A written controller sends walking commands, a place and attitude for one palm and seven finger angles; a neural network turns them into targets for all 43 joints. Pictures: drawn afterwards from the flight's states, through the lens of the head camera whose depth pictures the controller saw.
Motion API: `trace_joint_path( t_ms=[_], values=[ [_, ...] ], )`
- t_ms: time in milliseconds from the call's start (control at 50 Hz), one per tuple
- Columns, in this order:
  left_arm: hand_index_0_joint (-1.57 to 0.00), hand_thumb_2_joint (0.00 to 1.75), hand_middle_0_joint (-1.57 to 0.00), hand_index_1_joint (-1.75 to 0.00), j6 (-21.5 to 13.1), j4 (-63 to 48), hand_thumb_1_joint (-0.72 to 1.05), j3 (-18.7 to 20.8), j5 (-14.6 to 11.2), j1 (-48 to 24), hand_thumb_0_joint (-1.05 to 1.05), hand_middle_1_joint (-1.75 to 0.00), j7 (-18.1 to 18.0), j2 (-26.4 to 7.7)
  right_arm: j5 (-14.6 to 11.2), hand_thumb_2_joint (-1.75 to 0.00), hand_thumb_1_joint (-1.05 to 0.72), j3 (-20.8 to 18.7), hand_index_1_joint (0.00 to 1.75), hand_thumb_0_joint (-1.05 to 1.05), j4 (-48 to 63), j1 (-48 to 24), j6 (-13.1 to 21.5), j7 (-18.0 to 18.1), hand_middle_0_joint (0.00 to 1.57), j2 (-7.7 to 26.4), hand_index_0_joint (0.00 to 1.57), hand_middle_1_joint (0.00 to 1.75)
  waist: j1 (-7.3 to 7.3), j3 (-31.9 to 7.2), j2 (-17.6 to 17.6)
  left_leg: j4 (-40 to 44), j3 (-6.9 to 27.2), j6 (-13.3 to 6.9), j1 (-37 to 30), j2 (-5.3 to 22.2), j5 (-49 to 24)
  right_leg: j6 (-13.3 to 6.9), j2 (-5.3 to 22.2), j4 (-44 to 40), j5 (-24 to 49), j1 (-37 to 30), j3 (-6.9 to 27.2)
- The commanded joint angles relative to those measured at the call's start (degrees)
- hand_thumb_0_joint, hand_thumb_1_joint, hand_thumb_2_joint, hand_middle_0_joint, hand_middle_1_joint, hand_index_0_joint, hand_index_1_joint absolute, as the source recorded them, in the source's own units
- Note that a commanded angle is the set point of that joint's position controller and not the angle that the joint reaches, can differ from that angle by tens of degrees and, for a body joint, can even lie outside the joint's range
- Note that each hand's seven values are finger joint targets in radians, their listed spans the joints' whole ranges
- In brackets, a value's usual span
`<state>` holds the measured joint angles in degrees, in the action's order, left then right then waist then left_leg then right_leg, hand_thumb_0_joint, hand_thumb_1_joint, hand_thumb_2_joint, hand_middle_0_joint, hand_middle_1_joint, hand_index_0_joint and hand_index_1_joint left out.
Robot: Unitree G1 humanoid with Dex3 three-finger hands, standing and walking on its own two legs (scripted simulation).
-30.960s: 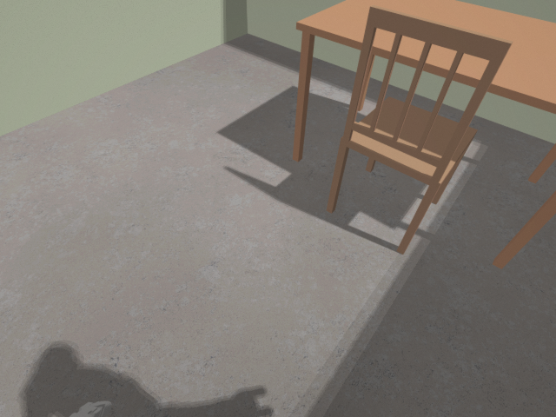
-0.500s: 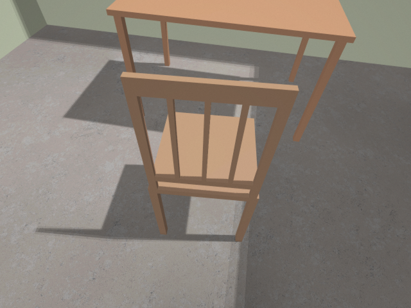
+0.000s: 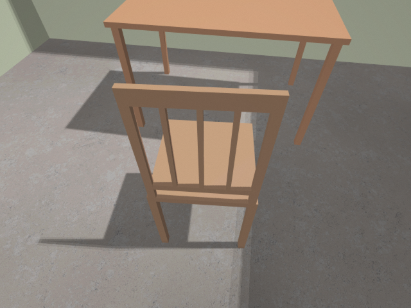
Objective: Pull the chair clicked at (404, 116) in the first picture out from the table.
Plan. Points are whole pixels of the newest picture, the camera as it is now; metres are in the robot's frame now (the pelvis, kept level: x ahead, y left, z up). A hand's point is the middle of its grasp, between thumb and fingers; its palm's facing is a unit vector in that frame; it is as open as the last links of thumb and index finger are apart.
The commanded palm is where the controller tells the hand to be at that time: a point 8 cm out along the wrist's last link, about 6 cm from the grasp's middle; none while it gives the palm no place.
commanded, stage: let the arm hang, fingers relaxed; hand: left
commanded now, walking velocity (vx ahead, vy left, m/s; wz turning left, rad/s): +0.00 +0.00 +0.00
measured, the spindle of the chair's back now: (200, 153) +0.53 +0.05 -0.08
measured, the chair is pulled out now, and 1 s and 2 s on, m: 0.58 0.58 0.58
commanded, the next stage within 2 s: look to check the result in 0.14 s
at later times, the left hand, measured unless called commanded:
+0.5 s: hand out of the picture +0.00 +0.16 -0.17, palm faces +0.04 -0.98 -0.19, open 7.3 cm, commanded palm none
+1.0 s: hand out of the picture +0.00 +0.16 -0.17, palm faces +0.05 -0.98 -0.18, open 7.3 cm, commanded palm none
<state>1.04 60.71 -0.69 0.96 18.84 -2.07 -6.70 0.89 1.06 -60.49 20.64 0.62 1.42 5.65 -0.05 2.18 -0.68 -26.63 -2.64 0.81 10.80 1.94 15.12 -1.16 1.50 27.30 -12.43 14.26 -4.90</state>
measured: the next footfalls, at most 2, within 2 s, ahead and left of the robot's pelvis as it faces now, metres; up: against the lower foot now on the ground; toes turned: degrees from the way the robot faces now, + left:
none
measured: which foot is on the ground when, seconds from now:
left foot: down 0.00-1.00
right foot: down 0.00-1.00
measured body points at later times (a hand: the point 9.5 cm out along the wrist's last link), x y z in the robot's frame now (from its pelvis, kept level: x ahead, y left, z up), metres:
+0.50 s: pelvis +0.01 -0.01 +0.00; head +0.03 -0.01 +0.45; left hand +0.00 +0.21 -0.16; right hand -0.02 -0.21 -0.16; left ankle -0.01 +0.13 -0.74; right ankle +0.02 -0.11 -0.74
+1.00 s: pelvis +0.01 +0.00 +0.00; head +0.03 +0.00 +0.45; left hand +0.00 +0.21 -0.16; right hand -0.01 -0.20 -0.16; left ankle -0.01 +0.13 -0.74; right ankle +0.02 -0.11 -0.74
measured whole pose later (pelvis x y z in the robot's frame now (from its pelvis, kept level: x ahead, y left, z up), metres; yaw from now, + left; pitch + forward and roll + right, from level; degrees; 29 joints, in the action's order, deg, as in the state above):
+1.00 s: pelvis +0.01 +0.00 +0.00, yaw +1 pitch -1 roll +0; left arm 0.6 61.0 0.0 0.8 18.0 -2.1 -7.1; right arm 0.7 0.7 -61.9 19.4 0.7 2.0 5.6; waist 0.2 3.6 -0.2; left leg -25.3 -2.0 1.1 9.1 2.1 15.3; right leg -1.3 1.3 25.9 -12.9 12.2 -5.6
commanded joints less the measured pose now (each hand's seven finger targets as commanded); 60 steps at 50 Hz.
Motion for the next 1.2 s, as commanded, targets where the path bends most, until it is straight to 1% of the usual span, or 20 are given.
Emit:
trace_joint_path(
  t_ms=[0, 140, 200, 240, 280, 320, 400, 420, 520, 560, 620, 760, 800, 840, 900, 920, 1020, 1060, 1140, 1180],
  values=[
    [-0.20, 0.90, -0.20, -0.30, -1.30, -2.10, 0.90, 1.05, -0.46, 4.39, 0.00, -0.30, -0.46, -5.64, -0.40, -0.90, -0.90, -1.32, 0.30, 0.00, 0.61, 6.26, 0.28, 0.49, 0.20, 4.49, 0.20, 0.30, -0.21, 2.36, -0.09, 5.23, 3.76, -3.10, 3.07, 3.62, -5.65, -2.33, 5.24, -5.93, 3.49, -1.06, 6.24],
    [-0.20, 0.90, -0.20, -0.30, -1.08, -2.21, 0.90, 1.09, -0.34, 3.85, 0.00, -0.30, -0.49, -5.56, -0.31, -0.90, -0.90, -1.49, 0.30, 0.00, 0.33, 5.90, -0.13, 0.46, 0.20, 4.23, 0.20, 0.30, -0.25, 4.85, 0.71, 5.70, 3.67, -3.04, 3.88, 3.53, -2.61, -2.24, 5.04, -7.25, -0.02, 0.22, 5.95],
    [-0.20, 0.90, -0.20, -0.30, -1.27, -2.37, 0.90, 1.29, -0.44, 3.61, 0.00, -0.30, -0.40, -5.70, -0.30, -0.90, -0.90, -1.47, 0.30, 0.00, 0.31, 6.34, 0.07, 0.47, 0.20, 4.46, 0.20, 0.30, -0.31, 2.31, 1.41, 5.29, 3.64, -2.89, 2.72, 3.47, -4.21, -2.31, 5.24, -6.95, 1.19, -1.23, 6.01],
    [-0.20, 0.90, -0.20, -0.30, -1.26, -2.37, 0.90, 1.19, -0.42, 3.63, 0.00, -0.30, -0.43, -5.64, -0.32, -0.90, -0.90, -1.45, 0.30, 0.00, 0.24, 5.97, 0.12, 0.51, 0.20, 4.47, 0.20, 0.30, -0.24, 2.46, -0.02, 5.44, 3.74, -2.91, 2.71, 3.51, -4.95, -2.42, 5.16, -6.84, 2.27, -1.58, 5.99],
    [-0.20, 0.90, -0.20, -0.30, -1.42, -2.29, 0.90, 1.26, -0.49, 3.61, 0.00, -0.30, -0.40, -5.62, -0.37, -0.90, -0.90, -1.46, 0.30, 0.00, 0.12, 5.93, 0.28, 0.54, 0.20, 4.53, 0.20, 0.30, -0.21, 1.31, 0.83, 5.20, 3.84, -2.84, 2.05, 3.65, -6.37, -2.43, 5.24, -6.39, 3.87, -2.31, 5.86],
    [-0.20, 0.90, -0.20, -0.30, -1.34, -2.17, 0.90, 1.19, -0.48, 3.50, 0.00, -0.30, -0.41, -5.49, -0.41, -0.90, -0.90, -1.46, 0.30, 0.00, -0.03, 5.64, 0.16, 0.64, 0.20, 4.29, 0.20, 0.30, -0.07, 2.47, 0.89, 5.50, 3.70, -2.89, 2.30, 3.74, -6.05, -2.49, 5.15, -6.78, 3.80, -2.02, 5.45],
    [-0.20, 0.90, -0.20, -0.30, -1.35, -2.17, 0.90, 1.25, -0.54, 3.65, 0.00, -0.30, -0.34, -5.65, -0.42, -0.90, -0.90, -1.37, 0.30, 0.00, -0.14, 5.77, 0.22, 0.62, 0.20, 4.47, 0.20, 0.30, -0.06, 2.22, 0.45, 5.32, 3.67, -2.78, 2.18, 3.67, -6.38, -2.40, 5.40, -6.65, 3.75, -2.28, 5.53],
    [-0.20, 0.90, -0.20, -0.30, -1.31, -1.98, 0.90, 1.16, -0.49, 3.58, 0.00, -0.30, -0.38, -5.39, -0.40, -0.90, -0.90, -1.41, 0.30, 0.00, -0.32, 5.60, 0.07, 0.69, 0.20, 4.10, 0.20, 0.30, 0.00, 3.36, 0.40, 5.42, 3.65, -2.89, 2.48, 3.58, -5.87, -2.54, 5.27, -7.20, 3.55, -1.93, 5.38],
    [-0.20, 0.90, -0.20, -0.30, -1.39, -1.97, 0.90, 1.22, -0.54, 3.35, 0.00, -0.30, -0.37, -5.36, -0.41, -0.90, -0.90, -1.47, 0.30, 0.00, -0.51, 5.88, 0.00, 0.74, 0.20, 3.97, 0.20, 0.30, -0.21, 3.13, 1.58, 5.28, 3.62, -2.82, 1.95, 3.59, -5.93, -2.57, 5.29, -7.40, 3.50, -2.07, 5.26],
    [-0.20, 0.90, -0.20, -0.30, -1.40, -1.92, 0.90, 1.19, -0.57, 3.33, 0.00, -0.30, -0.34, -5.41, -0.43, -0.90, -0.90, -1.37, 0.30, 0.00, -0.71, 5.88, 0.18, 0.72, 0.20, 4.27, 0.20, 0.30, -0.22, 2.53, -0.01, 5.26, 3.82, -2.84, 1.81, 3.69, -6.85, -2.50, 5.41, -6.93, 4.29, -2.46, 5.45],
    [-0.20, 0.90, -0.20, -0.30, -1.29, -1.89, 0.90, 1.18, -0.56, 3.19, 0.00, -0.30, -0.35, -5.30, -0.43, -0.90, -0.90, -1.42, 0.30, 0.00, -0.65, 5.67, 0.06, 0.80, 0.20, 3.90, 0.20, 0.30, -0.11, 3.36, -0.09, 5.69, 3.87, -2.87, 2.36, 3.71, -6.05, -2.54, 5.24, -7.14, 3.85, -2.51, 5.07],
    [-0.20, 0.90, -0.20, -0.30, -1.47, -1.90, 0.90, 1.23, -0.57, 3.37, 0.00, -0.30, -0.31, -5.20, -0.49, -0.90, -0.90, -1.44, 0.30, 0.00, -0.64, 5.72, 0.37, 0.89, 0.20, 4.27, 0.20, 0.30, -0.20, 2.28, -0.15, 5.47, 3.93, -2.81, 1.48, 3.92, -8.48, -2.47, 5.33, -6.36, 6.40, -3.24, 5.26],
    [-0.20, 0.90, -0.20, -0.30, -1.44, -1.77, 0.90, 1.29, -0.58, 3.21, 0.00, -0.30, -0.29, -5.10, -0.51, -0.90, -0.90, -1.50, 0.30, 0.00, -0.67, 5.63, 0.36, 0.89, 0.20, 4.32, 0.20, 0.30, -0.27, 2.51, 1.01, 5.88, 4.07, -2.85, 1.51, 3.94, -7.43, -2.31, 5.33, -6.58, 5.14, -3.00, 5.06],
    [-0.20, 0.90, -0.20, -0.30, -1.30, -1.72, 0.90, 1.20, -0.52, 3.53, 0.00, -0.30, -0.34, -4.92, -0.49, -0.90, -0.90, -1.44, 0.30, 0.00, -0.70, 5.20, 0.36, 0.92, 0.20, 4.30, 0.20, 0.30, -0.02, 3.62, -0.53, 6.28, 4.14, -3.10, 1.98, 4.02, -7.11, -2.29, 5.25, -6.65, 4.66, -2.47, 5.09],
    [-0.20, 0.90, -0.20, -0.30, -1.42, -1.70, 0.90, 1.29, -0.56, 3.66, 0.00, -0.30, -0.31, -5.10, -0.53, -0.90, -0.90, -1.41, 0.30, 0.00, -0.64, 5.33, 0.36, 0.86, 0.20, 4.37, 0.20, 0.30, -0.08, 2.52, 0.39, 6.11, 4.11, -2.98, 1.53, 3.80, -6.86, -2.25, 5.40, -6.71, 4.51, -3.07, 5.22],
    [-0.20, 0.90, -0.20, -0.30, -1.34, -1.59, 0.90, 1.21, -0.55, 3.47, 0.00, -0.30, -0.34, -4.97, -0.52, -0.90, -0.90, -1.43, 0.30, 0.00, -0.61, 5.00, 0.24, 0.94, 0.20, 4.16, 0.20, 0.30, -0.03, 3.98, 0.55, 6.31, 4.15, -3.09, 1.95, 3.87, -6.49, -2.34, 5.13, -6.93, 4.26, -2.30, 5.06],
    [-0.20, 0.90, -0.20, -0.30, -1.32, -1.77, 0.90, 1.27, -0.52, 3.39, 0.00, -0.30, -0.35, -4.90, -0.50, -0.90, -0.90, -1.47, 0.30, 0.00, -0.61, 5.34, 0.30, 0.91, 0.20, 4.18, 0.20, 0.30, -0.10, 3.78, 0.51, 6.80, 4.24, -3.16, 2.30, 3.99, -5.81, -2.28, 4.98, -6.83, 3.65, -2.52, 5.04],
    [-0.20, 0.90, -0.20, -0.30, -1.40, -1.80, 0.90, 1.27, -0.51, 3.92, 0.00, -0.30, -0.33, -4.97, -0.51, -0.90, -0.90, -1.38, 0.30, 0.00, -0.57, 5.18, 0.50, 0.86, 0.20, 4.39, 0.20, 0.30, 0.00, 2.47, -0.28, 6.27, 4.28, -3.19, 1.68, 3.95, -7.08, -2.16, 5.32, -6.42, 4.70, -3.02, 5.19],
    [-0.20, 0.90, -0.20, -0.30, -1.34, -1.80, 0.90, 1.28, -0.50, 3.69, 0.00, -0.30, -0.35, -4.75, -0.51, -0.90, -0.90, -1.44, 0.30, 0.00, -0.57, 5.00, 0.38, 0.88, 0.20, 4.36, 0.20, 0.30, -0.03, 3.61, 0.94, 6.63, 4.32, -3.26, 1.88, 3.97, -5.76, -2.19, 5.21, -6.86, 3.56, -2.22, 5.08],
    [-0.20, 0.90, -0.20, -0.30, -1.39, -1.85, 0.90, 1.32, -0.52, 3.68, 0.00, -0.30, -0.33, -4.87, -0.50, -0.90, -0.90, -1.39, 0.30, 0.00, -0.64, 5.14, 0.47, 0.84, 0.20, 4.39, 0.20, 0.30, -0.01, 2.80, 0.69, 6.46, 4.33, -3.18, 1.58, 3.90, -6.38, -2.15, 5.31, -6.59, 4.06, -2.68, 5.04]
  ],
)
